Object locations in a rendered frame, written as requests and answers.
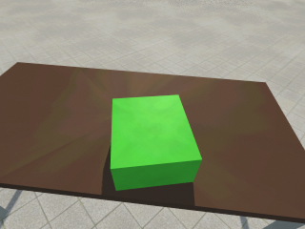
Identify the carton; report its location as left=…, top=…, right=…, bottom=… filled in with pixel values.
left=110, top=94, right=202, bottom=191

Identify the table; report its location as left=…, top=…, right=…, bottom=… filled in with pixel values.
left=0, top=62, right=305, bottom=229

